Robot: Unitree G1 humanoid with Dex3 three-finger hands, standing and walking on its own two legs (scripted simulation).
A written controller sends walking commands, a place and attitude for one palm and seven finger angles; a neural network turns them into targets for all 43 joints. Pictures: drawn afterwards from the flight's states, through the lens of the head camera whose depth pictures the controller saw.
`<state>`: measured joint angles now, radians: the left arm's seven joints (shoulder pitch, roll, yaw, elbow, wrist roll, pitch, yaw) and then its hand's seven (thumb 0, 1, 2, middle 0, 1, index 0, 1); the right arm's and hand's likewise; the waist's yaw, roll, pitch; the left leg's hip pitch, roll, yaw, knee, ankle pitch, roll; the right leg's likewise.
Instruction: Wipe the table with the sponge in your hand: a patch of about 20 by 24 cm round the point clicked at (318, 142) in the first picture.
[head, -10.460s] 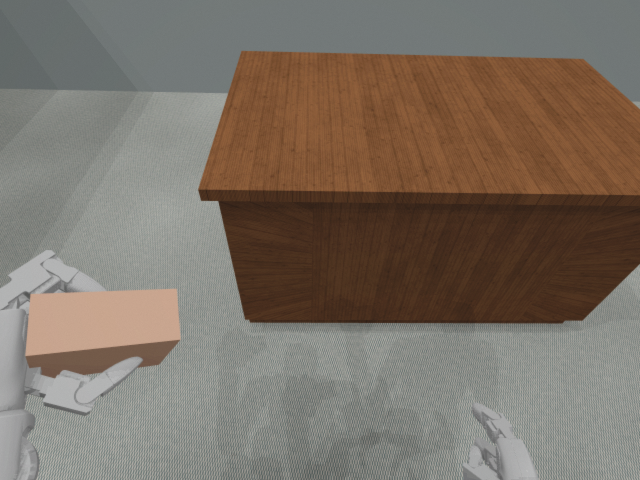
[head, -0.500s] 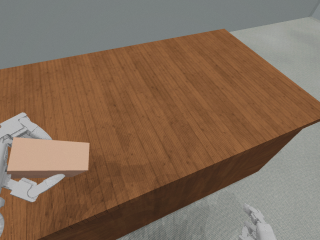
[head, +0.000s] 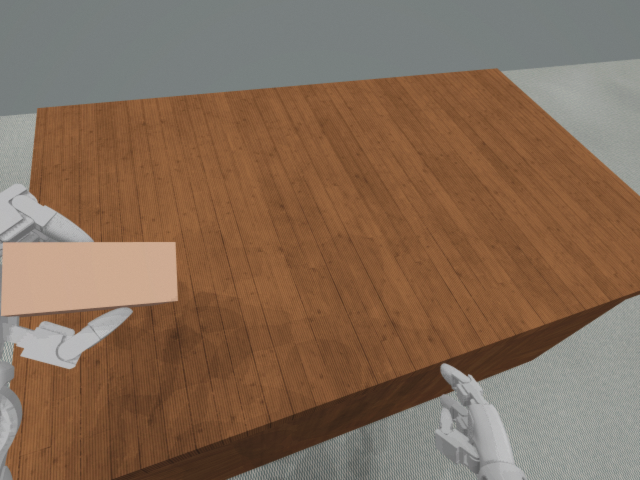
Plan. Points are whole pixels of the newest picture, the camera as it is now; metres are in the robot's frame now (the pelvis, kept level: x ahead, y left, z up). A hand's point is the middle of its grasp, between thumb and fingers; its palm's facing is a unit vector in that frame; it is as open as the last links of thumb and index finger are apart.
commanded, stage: come to a stop and stand still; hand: left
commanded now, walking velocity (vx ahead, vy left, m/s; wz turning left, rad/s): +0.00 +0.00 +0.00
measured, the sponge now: (117, 279) +0.24 +0.23 +0.16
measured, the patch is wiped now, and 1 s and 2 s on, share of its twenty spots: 0.00 0.00 0.00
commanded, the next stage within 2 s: look again from close up in 0.18 s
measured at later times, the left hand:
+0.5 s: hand (92, 314) +0.20 +0.23 +0.17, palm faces +0.36 -0.84 -0.40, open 9.4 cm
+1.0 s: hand (63, 263) +0.23 +0.26 +0.19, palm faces +0.45 -0.76 -0.47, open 9.4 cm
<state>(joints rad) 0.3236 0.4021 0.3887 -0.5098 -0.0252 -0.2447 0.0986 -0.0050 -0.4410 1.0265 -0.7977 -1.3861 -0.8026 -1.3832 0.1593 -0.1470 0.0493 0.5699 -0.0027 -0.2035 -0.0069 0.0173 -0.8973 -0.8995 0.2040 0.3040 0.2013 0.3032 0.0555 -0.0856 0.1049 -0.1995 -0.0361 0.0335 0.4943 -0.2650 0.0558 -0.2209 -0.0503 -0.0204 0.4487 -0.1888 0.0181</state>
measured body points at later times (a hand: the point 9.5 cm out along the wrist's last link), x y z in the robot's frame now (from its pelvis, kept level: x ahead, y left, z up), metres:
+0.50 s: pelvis -0.01 -0.02 +0.00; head +0.01 +0.01 +0.45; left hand +0.18 +0.27 +0.19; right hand +0.15 -0.24 -0.07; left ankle +0.00 +0.08 -0.74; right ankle +0.03 -0.16 -0.74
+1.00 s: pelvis -0.02 -0.03 +0.00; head +0.01 -0.01 +0.45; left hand +0.20 +0.29 +0.22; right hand +0.15 -0.25 -0.08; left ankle +0.00 +0.08 -0.74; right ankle +0.03 -0.16 -0.74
